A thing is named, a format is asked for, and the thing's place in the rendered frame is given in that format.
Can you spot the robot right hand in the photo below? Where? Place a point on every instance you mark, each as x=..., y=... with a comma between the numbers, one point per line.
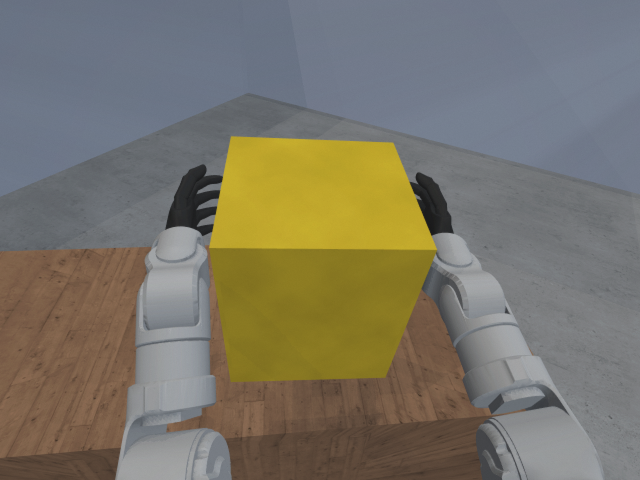
x=432, y=205

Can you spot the carton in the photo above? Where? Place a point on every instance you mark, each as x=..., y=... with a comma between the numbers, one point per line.
x=319, y=252

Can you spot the robot left upper arm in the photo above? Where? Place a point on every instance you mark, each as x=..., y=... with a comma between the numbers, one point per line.
x=196, y=454

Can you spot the pedestal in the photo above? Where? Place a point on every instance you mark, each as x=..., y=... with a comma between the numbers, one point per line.
x=68, y=356

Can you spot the robot right upper arm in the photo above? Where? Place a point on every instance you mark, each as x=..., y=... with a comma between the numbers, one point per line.
x=539, y=444

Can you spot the robot left hand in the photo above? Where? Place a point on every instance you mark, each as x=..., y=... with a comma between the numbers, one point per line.
x=186, y=200

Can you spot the left robot forearm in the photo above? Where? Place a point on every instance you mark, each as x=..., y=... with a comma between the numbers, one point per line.
x=172, y=373

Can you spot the right robot forearm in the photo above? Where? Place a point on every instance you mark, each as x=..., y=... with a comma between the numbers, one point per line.
x=500, y=372

